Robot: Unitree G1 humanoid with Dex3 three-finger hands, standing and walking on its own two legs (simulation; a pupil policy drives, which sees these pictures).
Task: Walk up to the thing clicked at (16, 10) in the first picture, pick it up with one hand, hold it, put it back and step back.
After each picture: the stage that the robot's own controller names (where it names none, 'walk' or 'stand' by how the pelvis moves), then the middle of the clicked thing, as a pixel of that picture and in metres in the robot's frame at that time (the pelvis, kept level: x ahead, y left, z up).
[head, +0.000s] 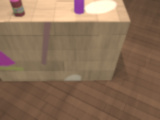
stand; (17, 6) +0.91 +0.41 -0.04
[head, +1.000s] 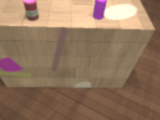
walk; (31, 8) +0.81 +0.26 -0.02
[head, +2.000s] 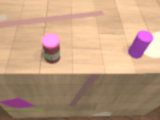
stand; (51, 49) +0.49 +0.12 -0.03
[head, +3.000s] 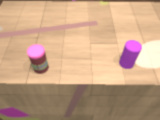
stand; (38, 59) +0.45 +0.20 -0.02
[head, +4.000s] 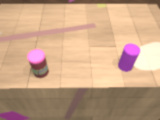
stand; (38, 64) +0.44 +0.19 -0.04
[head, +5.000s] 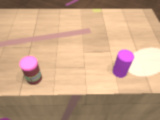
stand; (31, 71) +0.42 +0.21 -0.05
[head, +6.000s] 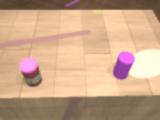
stand; (31, 73) +0.41 +0.22 -0.05
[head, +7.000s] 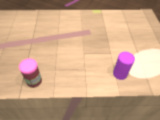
stand; (31, 73) +0.41 +0.22 -0.05
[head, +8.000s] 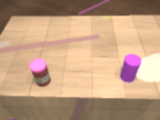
rise first; (40, 73) +0.42 +0.21 -0.04
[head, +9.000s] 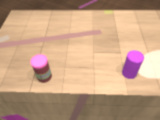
go down; (42, 69) +0.43 +0.21 -0.04
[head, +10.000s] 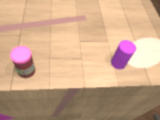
go down; (24, 63) +0.42 +0.19 -0.02
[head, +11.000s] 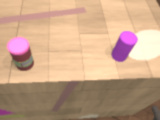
go down; (22, 55) +0.44 +0.19 +0.00
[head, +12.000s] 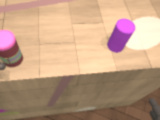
close in; (8, 50) +0.43 +0.21 +0.03
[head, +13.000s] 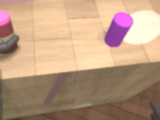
close; (2, 33) +0.48 +0.21 +0.05
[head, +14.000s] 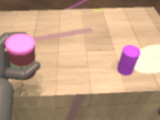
lift; (22, 58) +0.33 +0.17 +0.17
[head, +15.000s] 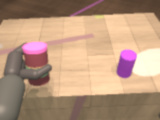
hold; (37, 63) +0.33 +0.15 +0.14
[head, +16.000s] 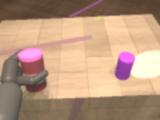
hold; (33, 70) +0.32 +0.16 +0.13
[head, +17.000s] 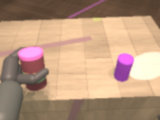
crouch; (33, 69) +0.32 +0.16 +0.13
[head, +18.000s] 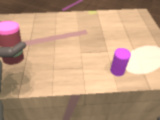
crouch; (10, 43) +0.40 +0.22 +0.16
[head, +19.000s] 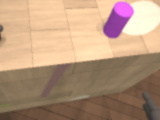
lower; out of the picture +0.50 +0.24 +0.05
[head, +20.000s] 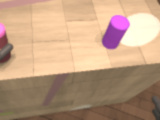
lower; out of the picture +0.45 +0.23 +0.04
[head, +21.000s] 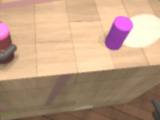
lower; (0, 44) +0.45 +0.22 +0.04
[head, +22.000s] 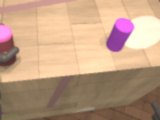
lower; (3, 46) +0.44 +0.22 +0.04
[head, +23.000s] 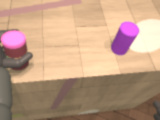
loosen; (16, 51) +0.42 +0.19 +0.03
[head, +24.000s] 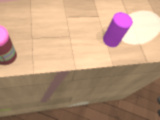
rise; (0, 46) +0.43 +0.21 +0.04
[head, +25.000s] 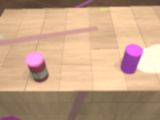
sink last; (38, 68) +0.42 +0.21 +0.00
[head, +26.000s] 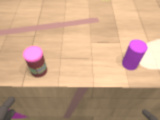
stand; (36, 62) +0.41 +0.20 +0.00
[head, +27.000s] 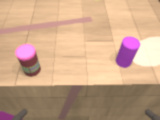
stand; (29, 61) +0.42 +0.21 +0.01
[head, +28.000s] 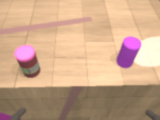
stand; (28, 62) +0.41 +0.21 +0.02
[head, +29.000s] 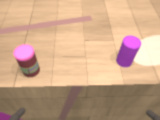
stand; (28, 61) +0.41 +0.21 +0.02
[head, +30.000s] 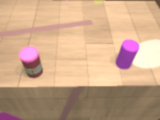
stand; (32, 63) +0.42 +0.20 +0.00
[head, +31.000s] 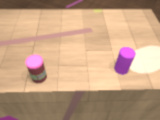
walk; (36, 69) +0.43 +0.20 -0.04
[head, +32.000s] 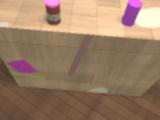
walk; (53, 11) +0.69 +0.14 +0.00
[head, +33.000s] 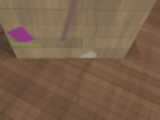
stand; out of the picture +0.99 +0.21 -0.02
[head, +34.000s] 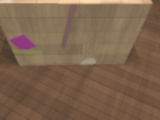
stand; out of the picture +1.01 +0.24 -0.03
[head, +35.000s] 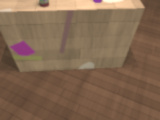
stand; out of the picture +1.03 +0.26 -0.05
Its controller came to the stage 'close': yes
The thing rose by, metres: 0.24
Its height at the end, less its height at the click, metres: +0.00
